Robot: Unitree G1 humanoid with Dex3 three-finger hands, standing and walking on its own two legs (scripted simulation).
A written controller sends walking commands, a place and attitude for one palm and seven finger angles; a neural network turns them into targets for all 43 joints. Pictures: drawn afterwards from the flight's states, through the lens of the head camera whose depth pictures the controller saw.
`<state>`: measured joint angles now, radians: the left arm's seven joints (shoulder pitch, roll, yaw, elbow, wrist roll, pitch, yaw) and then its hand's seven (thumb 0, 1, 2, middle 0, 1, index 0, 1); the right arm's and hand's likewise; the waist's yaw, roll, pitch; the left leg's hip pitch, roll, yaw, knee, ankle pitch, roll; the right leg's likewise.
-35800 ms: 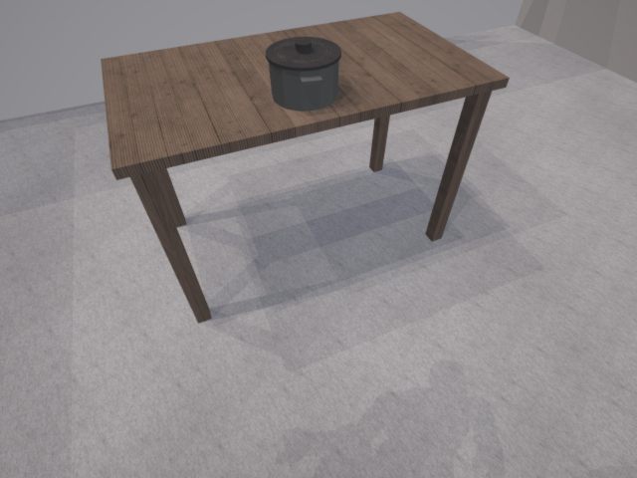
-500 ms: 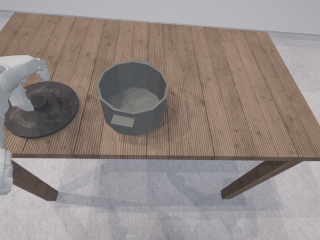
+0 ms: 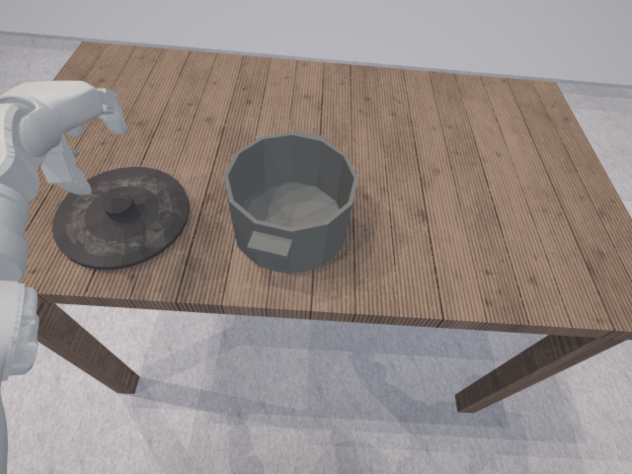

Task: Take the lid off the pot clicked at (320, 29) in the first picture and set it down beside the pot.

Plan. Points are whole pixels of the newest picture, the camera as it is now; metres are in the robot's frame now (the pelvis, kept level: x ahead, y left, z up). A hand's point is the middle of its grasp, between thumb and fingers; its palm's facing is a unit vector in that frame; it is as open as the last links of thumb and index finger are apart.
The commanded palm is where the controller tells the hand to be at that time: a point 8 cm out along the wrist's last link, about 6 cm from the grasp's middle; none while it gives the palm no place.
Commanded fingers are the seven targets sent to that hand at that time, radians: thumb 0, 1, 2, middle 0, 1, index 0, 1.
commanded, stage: raise the empty hand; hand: left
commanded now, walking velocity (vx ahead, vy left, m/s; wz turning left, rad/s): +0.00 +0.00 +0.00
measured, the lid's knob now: (119, 205) +0.49 +0.30 +0.00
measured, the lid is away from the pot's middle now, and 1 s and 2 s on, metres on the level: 0.26 0.26 0.26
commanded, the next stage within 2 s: draw the hand back to the body in 0.28 s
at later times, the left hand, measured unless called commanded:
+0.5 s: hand (73, 129) +0.48 +0.29 +0.15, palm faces -0.34 -0.06 -0.94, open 11.0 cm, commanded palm +0.46 +0.28 +0.21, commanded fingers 0.00 -0.03 0.68 -0.36 -0.84 -0.36 -0.84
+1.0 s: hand (102, 171) +0.40 +0.23 +0.17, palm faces +0.07 -0.75 -0.65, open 11.0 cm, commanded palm +0.37 +0.28 +0.21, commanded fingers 0.00 0.02 0.69 -0.35 -0.81 -0.35 -0.81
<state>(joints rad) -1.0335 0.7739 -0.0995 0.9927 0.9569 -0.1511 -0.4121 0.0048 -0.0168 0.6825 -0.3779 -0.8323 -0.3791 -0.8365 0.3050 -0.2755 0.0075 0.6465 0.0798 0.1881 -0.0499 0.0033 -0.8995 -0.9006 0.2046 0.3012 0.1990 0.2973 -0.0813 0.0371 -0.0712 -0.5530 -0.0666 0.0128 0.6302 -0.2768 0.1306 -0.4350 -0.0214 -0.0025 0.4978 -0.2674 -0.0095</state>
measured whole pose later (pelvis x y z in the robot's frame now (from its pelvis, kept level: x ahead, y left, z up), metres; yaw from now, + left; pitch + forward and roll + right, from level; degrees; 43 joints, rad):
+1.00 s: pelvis -0.01 -0.02 +0.01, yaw +3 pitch +3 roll -2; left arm -0.67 0.56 0.05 0.56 0.24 -0.12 -0.15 0.00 -0.02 0.68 -0.38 -0.83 -0.38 -0.84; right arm 0.22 -0.24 0.05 0.55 0.08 0.10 -0.05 0.01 -0.90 -0.90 0.20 0.30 0.20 0.30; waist 0.02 0.01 0.03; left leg -0.33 -0.10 -0.02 0.49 -0.21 0.10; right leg -0.24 -0.02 0.02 0.43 -0.25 -0.05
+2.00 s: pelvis +0.01 -0.10 +0.02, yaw +1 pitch -4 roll +0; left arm 0.11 0.37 0.34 -0.08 -0.12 -0.08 0.09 0.02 0.87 0.89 -0.21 -0.32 -0.22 -0.32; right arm 0.14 -0.24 0.03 0.64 0.04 -0.06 -0.06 0.01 -0.90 -0.90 0.20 0.30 0.20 0.30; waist 0.04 0.06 0.03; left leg -0.13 0.01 -0.02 0.44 -0.24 -0.01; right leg -0.06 0.07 -0.01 0.38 -0.26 -0.06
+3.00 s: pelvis -0.01 -0.04 +0.01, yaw -1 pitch -1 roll -2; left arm 0.55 0.36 0.34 -0.54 -0.06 -0.17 0.07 0.02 0.90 0.90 -0.21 -0.30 -0.21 -0.30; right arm 0.16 -0.22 0.02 0.55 0.01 -0.04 -0.03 0.01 -0.90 -0.90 0.21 0.30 0.20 0.30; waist 0.01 -0.01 0.06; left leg -0.26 -0.04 0.03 0.50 -0.23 0.08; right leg -0.17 0.01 0.03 0.41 -0.22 0.03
